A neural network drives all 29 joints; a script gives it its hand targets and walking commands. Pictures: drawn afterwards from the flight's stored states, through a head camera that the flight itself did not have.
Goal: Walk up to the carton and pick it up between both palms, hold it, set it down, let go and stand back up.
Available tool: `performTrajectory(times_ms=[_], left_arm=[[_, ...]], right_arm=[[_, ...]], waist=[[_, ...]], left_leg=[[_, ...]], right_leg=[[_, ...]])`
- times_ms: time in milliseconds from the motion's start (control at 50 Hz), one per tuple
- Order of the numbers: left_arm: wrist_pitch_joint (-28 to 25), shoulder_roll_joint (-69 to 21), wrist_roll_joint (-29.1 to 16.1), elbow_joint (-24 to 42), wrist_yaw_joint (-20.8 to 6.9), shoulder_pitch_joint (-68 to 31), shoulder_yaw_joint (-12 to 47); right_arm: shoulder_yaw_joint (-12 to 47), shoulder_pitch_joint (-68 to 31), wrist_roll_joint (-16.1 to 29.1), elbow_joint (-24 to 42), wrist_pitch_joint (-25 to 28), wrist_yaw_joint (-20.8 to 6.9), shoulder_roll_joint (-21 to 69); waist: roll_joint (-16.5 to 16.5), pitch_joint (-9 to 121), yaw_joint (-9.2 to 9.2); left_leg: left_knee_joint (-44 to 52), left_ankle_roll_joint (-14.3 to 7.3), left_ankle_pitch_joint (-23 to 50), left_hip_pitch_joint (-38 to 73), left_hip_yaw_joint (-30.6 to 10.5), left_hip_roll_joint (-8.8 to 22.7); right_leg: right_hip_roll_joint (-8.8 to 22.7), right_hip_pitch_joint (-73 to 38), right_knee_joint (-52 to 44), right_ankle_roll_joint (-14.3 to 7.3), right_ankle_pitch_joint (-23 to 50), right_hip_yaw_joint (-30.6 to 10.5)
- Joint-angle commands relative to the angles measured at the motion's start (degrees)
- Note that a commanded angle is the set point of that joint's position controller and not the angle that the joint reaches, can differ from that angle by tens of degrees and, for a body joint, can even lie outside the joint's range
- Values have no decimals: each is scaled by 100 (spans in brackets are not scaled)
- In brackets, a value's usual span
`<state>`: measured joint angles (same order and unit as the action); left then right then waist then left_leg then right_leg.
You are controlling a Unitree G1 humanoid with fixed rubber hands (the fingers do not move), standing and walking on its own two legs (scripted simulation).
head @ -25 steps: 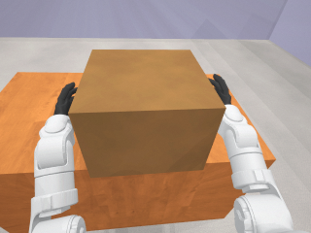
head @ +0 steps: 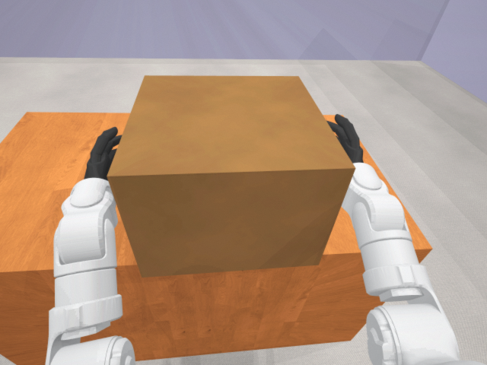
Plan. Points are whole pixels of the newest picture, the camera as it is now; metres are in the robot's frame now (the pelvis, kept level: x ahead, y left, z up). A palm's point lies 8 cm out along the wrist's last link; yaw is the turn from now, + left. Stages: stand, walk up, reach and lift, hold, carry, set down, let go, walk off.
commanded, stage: hold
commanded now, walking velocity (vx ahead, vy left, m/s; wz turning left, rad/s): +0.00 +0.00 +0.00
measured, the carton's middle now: (228, 166) +0.40 +0.01 +0.14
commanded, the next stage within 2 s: none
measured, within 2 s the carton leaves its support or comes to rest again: neither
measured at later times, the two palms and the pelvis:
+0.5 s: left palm (102, 180) +0.34 +0.20 +0.17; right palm (347, 164) +0.36 -0.18 +0.18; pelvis +0.00 +0.00 +0.00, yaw +0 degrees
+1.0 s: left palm (102, 178) +0.34 +0.20 +0.17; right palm (348, 163) +0.36 -0.18 +0.19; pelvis +0.00 +0.00 +0.00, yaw +0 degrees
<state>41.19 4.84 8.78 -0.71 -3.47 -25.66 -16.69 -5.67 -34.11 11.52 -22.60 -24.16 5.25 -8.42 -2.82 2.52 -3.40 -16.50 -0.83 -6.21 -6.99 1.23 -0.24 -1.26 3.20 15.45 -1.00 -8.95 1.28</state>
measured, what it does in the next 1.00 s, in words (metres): stands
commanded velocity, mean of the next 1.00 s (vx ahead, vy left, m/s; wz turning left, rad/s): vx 0.00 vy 0.00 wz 0.00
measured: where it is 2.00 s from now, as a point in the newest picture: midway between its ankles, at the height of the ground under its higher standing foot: outside the picture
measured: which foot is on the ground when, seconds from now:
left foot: down 0.00-1.00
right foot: down 0.00-1.00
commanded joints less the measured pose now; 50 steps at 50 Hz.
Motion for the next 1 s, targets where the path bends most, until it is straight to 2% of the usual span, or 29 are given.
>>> performTrajectory(times_ms=[0,120,200,300,360,420,560,600,700,740,760,860,940,980], left_arm=[[-383,-2224,-878,1169,-727,-3973,2606],[-383,-2244,-906,1266,-722,-3974,2652],[-375,-2215,-881,1211,-727,-3897,2605],[-409,-2213,-897,1261,-717,-3960,2625],[-378,-2169,-855,1124,-752,-3901,2532],[-406,-2237,-885,1216,-769,-3956,2602],[-414,-2171,-882,1257,-741,-3936,2591],[-385,-2178,-896,1310,-760,-3818,2612],[-382,-2162,-873,1244,-778,-3950,2576],[-409,-2220,-889,1230,-756,-3964,2594],[-430,-2274,-934,1316,-736,-3990,2678],[-455,-2220,-945,1246,-708,-4044,2672],[-408,-2213,-854,1116,-734,-3883,2539],[-388,-2213,-833,1106,-755,-3866,2545]], right_arm=[[2125,-3761,577,1750,304,-880,2523],[2164,-3780,675,1839,320,-855,2528],[2148,-3707,635,1765,297,-850,2508],[2194,-3730,658,1842,303,-857,2551],[2187,-3776,621,1786,288,-835,2557],[2169,-3735,642,1804,309,-828,2575],[2177,-3642,638,1782,272,-818,2530],[2206,-3553,653,1858,263,-804,2522],[2150,-3700,637,1808,264,-811,2537],[2180,-3749,633,1844,288,-833,2571],[2184,-3745,642,1925,317,-838,2563],[2163,-3743,625,1807,328,-850,2591],[2193,-3701,610,1738,293,-847,2575],[2143,-3688,576,1740,298,-835,2543]], waist=[[432,2262,-8],[474,2366,-34],[368,2266,-9],[449,2331,-4],[282,2184,19],[421,2286,-12],[457,2229,-5],[376,2294,-30],[440,2204,-63],[436,2254,-2],[472,2401,-54],[465,2337,-58],[356,2209,29],[404,2176,-4]], left_leg=[[28,149,918,1376,9,-78],[-65,203,1238,1508,6,-90],[-21,177,1097,1445,-8,-77],[-12,148,1057,1378,-3,-92],[1,124,1023,1331,10,-106],[-10,160,1022,1346,7,-113],[-11,163,1092,1347,12,-105],[-35,162,1159,1406,-2,-103],[11,150,946,1326,17,-104],[-8,137,1009,1359,9,-91],[-31,180,1063,1426,1,-85],[-40,164,1011,1423,-4,-89],[14,119,942,1294,5,-92],[22,131,995,1324,16,-96]], right_leg=[[-85,94,-205,238,1052,91],[-111,49,-198,240,1297,109],[-97,61,-204,241,1191,100],[-79,20,-178,239,1230,66],[-78,13,-165,278,1331,75],[-75,7,-170,268,1280,78],[-87,10,-164,264,1346,68],[-82,-56,-161,271,1435,80],[-60,12,-186,264,1231,79],[-84,61,-184,261,1202,97],[-92,71,-175,245,1190,109],[-84,96,-188,240,1192,102],[-61,53,-203,265,1177,85],[-74,23,-188,257,1206,90]])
